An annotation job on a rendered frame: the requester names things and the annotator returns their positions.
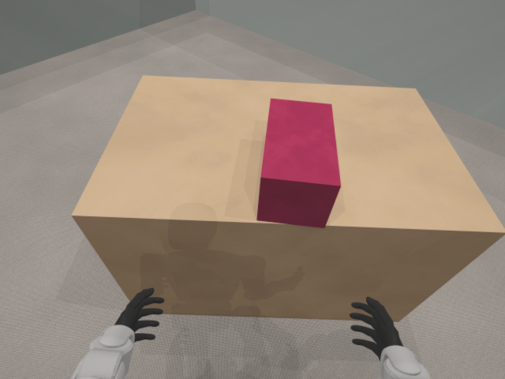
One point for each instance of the robot right hand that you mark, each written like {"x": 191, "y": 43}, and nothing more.
{"x": 385, "y": 334}

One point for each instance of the pedestal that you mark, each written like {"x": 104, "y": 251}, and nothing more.
{"x": 172, "y": 204}

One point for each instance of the robot left hand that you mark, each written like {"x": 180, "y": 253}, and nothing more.
{"x": 133, "y": 312}

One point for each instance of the carton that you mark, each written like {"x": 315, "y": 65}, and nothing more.
{"x": 300, "y": 177}

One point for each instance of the right robot forearm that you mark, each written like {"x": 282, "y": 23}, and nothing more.
{"x": 397, "y": 362}

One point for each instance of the left robot forearm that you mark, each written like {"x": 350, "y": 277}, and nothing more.
{"x": 108, "y": 356}

